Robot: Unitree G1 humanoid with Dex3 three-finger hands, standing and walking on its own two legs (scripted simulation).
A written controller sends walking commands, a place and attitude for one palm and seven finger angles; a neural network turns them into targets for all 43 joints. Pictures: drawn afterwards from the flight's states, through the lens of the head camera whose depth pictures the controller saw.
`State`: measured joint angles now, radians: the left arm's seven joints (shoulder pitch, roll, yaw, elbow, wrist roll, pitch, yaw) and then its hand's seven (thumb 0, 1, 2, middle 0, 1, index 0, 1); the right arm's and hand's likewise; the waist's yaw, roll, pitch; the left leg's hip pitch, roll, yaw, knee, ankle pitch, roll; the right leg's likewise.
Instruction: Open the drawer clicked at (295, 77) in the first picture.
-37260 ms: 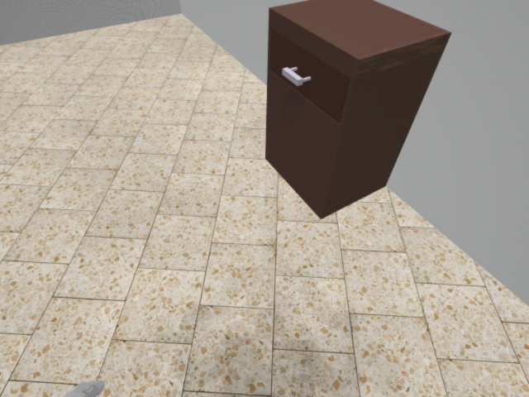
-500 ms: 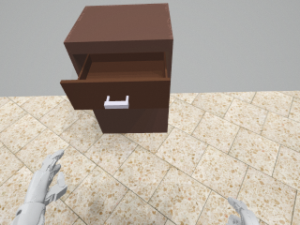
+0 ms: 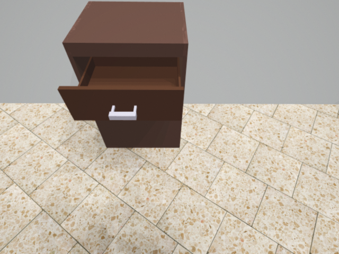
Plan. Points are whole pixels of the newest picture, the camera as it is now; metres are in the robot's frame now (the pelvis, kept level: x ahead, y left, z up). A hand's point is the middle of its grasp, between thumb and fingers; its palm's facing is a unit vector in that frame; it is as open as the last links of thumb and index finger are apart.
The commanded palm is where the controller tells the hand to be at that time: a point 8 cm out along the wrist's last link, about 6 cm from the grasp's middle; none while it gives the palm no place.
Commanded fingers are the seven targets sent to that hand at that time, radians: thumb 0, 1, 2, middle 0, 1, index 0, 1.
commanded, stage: let the arm hang, fingers relaxed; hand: left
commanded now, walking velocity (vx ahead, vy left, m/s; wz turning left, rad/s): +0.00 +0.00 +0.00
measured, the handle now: (123, 111) +0.63 +0.23 -0.13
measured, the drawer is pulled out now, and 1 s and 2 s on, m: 0.21 0.21 0.21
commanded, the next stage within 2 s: look to check the result in 0.48 s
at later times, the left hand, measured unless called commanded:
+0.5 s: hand out of the picture -0.01 +0.16 -0.18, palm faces +0.05 -0.98 -0.17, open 7.3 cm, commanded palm none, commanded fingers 0.00 0.90 0.90 -0.20 -0.30 -0.20 -0.30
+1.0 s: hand out of the picture +0.00 +0.15 -0.18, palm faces +0.05 -0.98 -0.17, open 7.4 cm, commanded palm none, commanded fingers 0.00 0.90 0.90 -0.20 -0.30 -0.20 -0.30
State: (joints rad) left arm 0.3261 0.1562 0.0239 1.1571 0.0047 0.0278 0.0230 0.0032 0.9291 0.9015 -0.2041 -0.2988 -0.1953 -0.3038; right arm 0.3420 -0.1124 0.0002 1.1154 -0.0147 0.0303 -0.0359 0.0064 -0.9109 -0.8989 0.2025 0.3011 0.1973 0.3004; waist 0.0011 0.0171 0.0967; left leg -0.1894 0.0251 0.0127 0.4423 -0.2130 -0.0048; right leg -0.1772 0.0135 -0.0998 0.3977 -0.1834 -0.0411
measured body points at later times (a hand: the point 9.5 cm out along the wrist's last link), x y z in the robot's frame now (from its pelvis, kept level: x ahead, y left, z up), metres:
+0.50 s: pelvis +0.00 +0.00 +0.00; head +0.01 +0.00 +0.45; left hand -0.01 +0.21 -0.16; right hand -0.04 -0.20 -0.17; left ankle +0.02 +0.12 -0.74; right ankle +0.02 -0.09 -0.74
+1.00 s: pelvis +0.01 -0.01 +0.00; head +0.02 -0.01 +0.45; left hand +0.00 +0.20 -0.16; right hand -0.02 -0.20 -0.17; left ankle +0.02 +0.12 -0.74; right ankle +0.02 -0.09 -0.74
